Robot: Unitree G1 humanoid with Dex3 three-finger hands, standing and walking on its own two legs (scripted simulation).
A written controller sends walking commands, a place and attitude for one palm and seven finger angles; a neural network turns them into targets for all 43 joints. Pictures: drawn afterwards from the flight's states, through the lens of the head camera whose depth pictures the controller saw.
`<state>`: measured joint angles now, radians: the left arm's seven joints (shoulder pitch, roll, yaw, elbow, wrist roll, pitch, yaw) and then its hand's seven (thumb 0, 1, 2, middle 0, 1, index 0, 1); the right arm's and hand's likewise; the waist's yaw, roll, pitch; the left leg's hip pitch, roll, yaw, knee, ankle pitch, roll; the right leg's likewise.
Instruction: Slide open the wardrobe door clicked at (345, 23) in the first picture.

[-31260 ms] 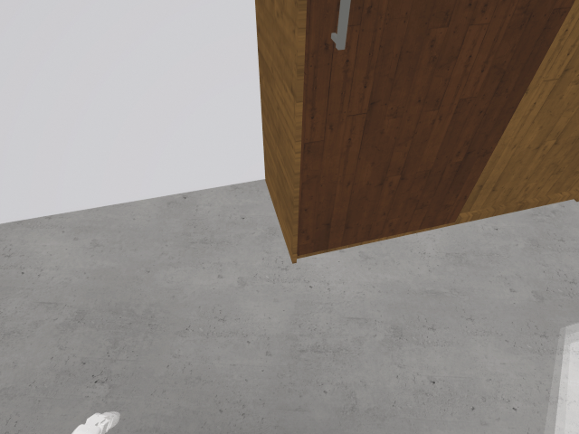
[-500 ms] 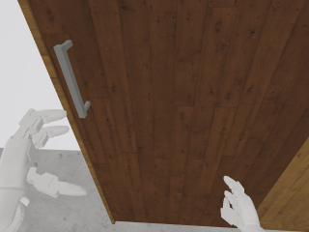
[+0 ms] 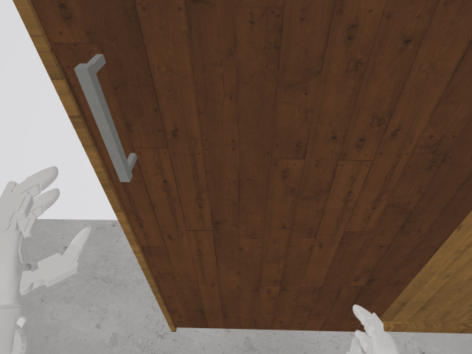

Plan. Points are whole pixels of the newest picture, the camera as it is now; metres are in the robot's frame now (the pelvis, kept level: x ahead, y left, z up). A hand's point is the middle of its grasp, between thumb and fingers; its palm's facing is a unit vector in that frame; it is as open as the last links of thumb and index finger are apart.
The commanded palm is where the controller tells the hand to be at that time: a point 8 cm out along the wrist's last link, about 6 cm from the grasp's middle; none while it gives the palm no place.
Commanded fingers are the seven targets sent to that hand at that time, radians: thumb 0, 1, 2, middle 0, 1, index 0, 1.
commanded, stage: draw the hand back to the body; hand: left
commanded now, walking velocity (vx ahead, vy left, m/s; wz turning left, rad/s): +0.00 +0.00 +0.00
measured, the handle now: (112, 124) +0.36 +0.24 +0.24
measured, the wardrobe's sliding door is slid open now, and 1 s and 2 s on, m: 0.00 0.00 0.00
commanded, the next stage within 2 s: step back with the hand held close in 0.46 s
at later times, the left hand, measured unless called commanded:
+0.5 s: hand (48, 246) +0.18 +0.27 +0.17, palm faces +0.49 -0.80 -0.36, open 7.5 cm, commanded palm +0.13 +0.30 +0.18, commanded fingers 0.00 0.90 0.90 -0.20 -0.30 -0.20 -0.30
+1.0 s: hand (44, 265) +0.16 +0.27 +0.16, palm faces +0.36 -0.77 -0.52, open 7.4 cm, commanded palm +0.10 +0.30 +0.18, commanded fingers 0.00 0.90 0.90 -0.20 -0.30 -0.20 -0.30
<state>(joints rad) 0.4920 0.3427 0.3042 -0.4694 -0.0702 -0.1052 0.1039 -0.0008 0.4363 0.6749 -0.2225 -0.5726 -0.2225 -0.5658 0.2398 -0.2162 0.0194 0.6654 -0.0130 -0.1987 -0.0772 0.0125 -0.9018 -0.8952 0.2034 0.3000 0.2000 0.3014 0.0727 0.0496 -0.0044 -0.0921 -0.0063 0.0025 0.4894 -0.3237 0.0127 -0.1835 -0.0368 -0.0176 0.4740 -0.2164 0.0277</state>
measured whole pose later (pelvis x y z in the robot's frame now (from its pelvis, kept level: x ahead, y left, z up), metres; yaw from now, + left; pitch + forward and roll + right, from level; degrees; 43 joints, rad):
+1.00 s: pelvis -0.04 +0.01 +0.00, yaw -1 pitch +1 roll +0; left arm 0.56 0.43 0.42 -0.49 -0.05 -0.18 0.12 0.01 0.89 0.89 -0.21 -0.31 -0.21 -0.30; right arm 0.19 -0.23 -0.02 0.56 -0.01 -0.03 -0.09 0.01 -0.90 -0.90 0.20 0.30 0.20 0.30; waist 0.01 0.00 0.03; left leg -0.27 -0.02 0.03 0.50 -0.25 0.03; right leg -0.35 -0.05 0.01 0.45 -0.12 0.04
